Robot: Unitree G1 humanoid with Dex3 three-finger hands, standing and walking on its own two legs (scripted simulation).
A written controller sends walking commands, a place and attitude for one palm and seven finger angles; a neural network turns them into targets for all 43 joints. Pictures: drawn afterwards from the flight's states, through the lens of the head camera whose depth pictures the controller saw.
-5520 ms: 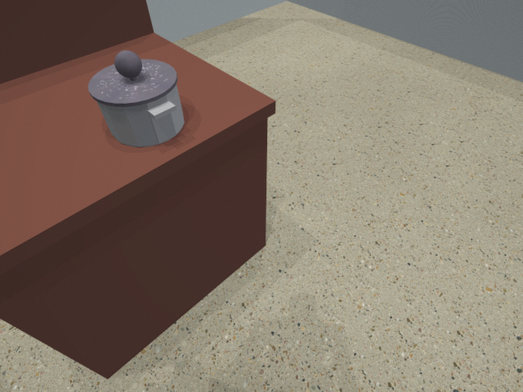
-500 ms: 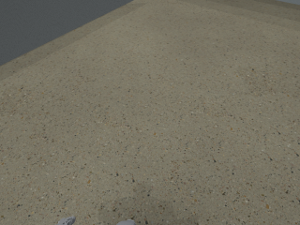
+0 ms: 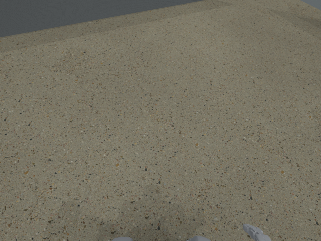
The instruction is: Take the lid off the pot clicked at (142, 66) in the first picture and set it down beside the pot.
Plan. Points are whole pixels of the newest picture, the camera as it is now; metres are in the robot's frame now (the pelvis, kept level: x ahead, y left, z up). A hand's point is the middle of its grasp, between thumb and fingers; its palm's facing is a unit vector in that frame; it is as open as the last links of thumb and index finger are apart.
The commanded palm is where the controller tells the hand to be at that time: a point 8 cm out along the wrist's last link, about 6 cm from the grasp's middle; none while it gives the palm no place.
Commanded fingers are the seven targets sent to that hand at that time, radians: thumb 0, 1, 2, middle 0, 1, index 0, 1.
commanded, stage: turn to face it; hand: left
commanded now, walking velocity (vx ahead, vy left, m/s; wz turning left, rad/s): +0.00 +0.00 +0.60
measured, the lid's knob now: out of the picture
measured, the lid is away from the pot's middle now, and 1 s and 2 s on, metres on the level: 0.00 0.00 0.00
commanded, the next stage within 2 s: none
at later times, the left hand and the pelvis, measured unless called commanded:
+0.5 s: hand out of the picture +0.05 +0.16 -0.12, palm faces +0.29 -0.90 -0.31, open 7.4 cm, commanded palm none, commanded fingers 0.00 0.90 0.90 -0.20 -0.30 -0.20 -0.30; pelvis +0.01 -0.06 +0.01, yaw +18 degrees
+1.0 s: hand out of the picture -0.07 +0.21 -0.16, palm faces +0.59 -0.76 -0.27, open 7.4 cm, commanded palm none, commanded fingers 0.00 0.90 0.90 -0.20 -0.30 -0.20 -0.30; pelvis +0.00 -0.02 +0.01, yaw +35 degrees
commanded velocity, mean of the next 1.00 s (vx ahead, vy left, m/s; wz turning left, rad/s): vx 0.00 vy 0.00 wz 0.60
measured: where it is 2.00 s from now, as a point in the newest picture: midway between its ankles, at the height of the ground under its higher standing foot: outside the picture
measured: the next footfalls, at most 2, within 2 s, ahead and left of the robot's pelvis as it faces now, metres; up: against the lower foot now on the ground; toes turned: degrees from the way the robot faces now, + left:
right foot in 0.34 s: +0.07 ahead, -0.15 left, +0.00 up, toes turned +10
left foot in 0.78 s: -0.01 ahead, +0.09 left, +0.00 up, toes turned +34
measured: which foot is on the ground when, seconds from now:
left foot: down 0.00-0.34, up 0.36-0.76, down 0.78-1.00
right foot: up 0.00-0.32, down 0.34-0.78, up 0.80-1.00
